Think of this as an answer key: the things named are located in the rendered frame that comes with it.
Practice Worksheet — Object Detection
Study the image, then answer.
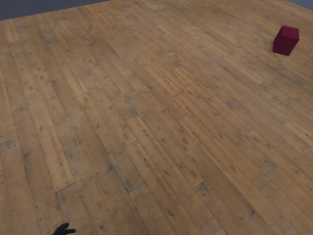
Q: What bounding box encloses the carton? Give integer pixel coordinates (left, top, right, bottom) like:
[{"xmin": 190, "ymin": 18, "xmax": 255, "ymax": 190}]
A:
[{"xmin": 272, "ymin": 25, "xmax": 299, "ymax": 56}]

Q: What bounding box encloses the left robot hand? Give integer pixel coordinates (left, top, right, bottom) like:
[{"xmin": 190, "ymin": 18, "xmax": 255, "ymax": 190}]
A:
[{"xmin": 52, "ymin": 222, "xmax": 76, "ymax": 235}]

